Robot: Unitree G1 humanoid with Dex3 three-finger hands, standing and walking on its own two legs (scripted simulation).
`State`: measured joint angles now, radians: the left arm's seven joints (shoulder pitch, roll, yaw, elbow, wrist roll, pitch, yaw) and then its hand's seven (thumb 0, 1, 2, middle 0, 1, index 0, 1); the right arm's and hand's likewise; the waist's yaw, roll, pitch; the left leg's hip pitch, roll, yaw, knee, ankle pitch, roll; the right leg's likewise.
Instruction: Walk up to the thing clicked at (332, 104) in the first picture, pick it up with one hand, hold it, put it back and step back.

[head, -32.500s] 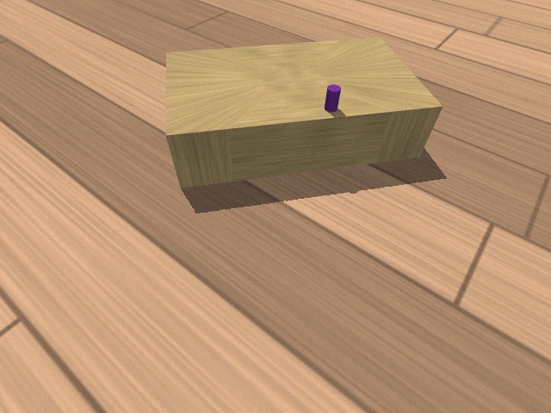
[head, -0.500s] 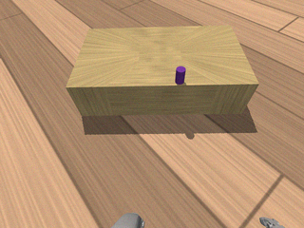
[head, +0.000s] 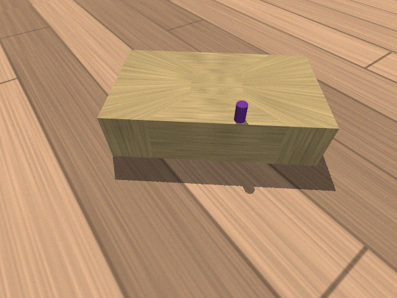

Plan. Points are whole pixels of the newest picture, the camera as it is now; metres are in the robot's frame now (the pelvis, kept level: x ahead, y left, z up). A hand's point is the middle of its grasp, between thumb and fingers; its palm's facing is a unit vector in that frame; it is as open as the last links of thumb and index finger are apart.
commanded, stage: step back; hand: right
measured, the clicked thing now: (240, 112) +1.08 -0.19 -0.38
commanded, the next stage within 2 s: stand in 0.54 s
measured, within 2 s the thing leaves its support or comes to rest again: neither
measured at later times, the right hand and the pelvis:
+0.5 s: hand out of the picture +0.15 -0.21 -0.14, palm faces -0.03 +0.94 -0.34, open 7.4 cm; pelvis +0.03 +0.03 +0.01, yaw +0 degrees
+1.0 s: hand out of the picture +0.08 -0.24 -0.14, palm faces -0.01 +0.94 -0.33, open 7.4 cm; pelvis +0.02 +0.02 +0.02, yaw +0 degrees
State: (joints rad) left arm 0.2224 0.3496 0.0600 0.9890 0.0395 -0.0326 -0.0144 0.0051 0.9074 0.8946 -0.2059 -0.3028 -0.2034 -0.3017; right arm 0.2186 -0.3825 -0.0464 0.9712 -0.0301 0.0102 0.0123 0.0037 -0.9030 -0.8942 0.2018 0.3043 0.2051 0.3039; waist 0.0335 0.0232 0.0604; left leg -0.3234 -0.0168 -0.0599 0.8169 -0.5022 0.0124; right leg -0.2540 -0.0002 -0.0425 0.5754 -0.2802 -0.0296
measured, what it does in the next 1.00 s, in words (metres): steps on the spot: left foot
